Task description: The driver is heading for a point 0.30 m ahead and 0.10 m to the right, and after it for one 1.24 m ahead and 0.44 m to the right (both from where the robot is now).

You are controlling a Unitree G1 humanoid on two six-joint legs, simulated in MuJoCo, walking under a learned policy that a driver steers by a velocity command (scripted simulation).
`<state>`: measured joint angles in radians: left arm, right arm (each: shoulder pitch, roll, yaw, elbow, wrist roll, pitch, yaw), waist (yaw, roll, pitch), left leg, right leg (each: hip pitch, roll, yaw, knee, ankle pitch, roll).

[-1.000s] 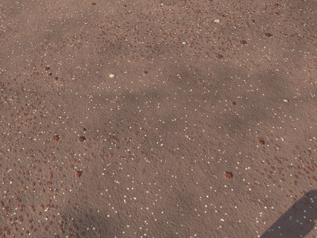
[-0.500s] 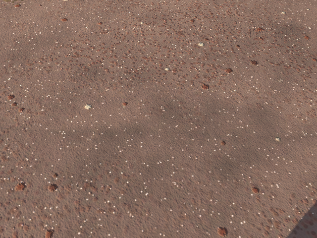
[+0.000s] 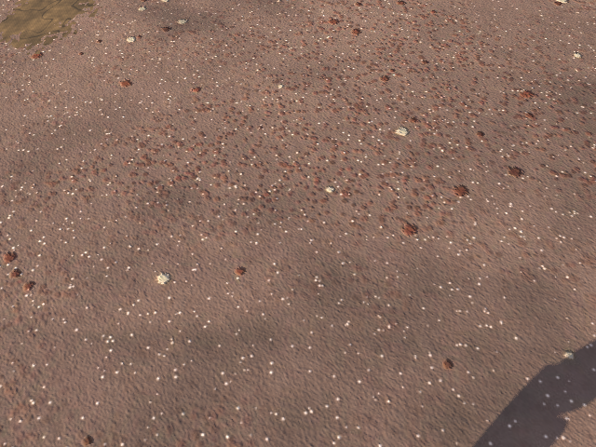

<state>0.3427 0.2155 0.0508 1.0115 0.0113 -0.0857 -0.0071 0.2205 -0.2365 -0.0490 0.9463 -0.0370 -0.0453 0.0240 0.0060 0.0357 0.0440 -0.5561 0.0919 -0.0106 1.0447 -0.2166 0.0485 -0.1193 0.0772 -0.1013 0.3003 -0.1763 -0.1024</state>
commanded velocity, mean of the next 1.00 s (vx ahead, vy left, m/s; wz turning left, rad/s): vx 0.50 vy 0.00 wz -0.47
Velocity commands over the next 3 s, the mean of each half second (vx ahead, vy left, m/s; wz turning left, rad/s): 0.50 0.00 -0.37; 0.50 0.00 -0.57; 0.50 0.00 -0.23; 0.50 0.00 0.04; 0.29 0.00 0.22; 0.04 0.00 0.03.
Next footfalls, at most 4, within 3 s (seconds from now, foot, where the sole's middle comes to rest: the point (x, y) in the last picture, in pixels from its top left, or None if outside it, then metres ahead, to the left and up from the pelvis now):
0.28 left None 0.34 0.12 -0.78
0.82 right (394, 432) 0.53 -0.16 -0.78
1.38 left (404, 294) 0.89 -0.22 -0.78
1.92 right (519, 259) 1.00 -0.55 -0.78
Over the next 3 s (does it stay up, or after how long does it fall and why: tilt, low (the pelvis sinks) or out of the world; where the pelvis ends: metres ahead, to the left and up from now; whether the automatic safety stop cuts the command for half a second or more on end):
stays up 1.15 -0.54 0.00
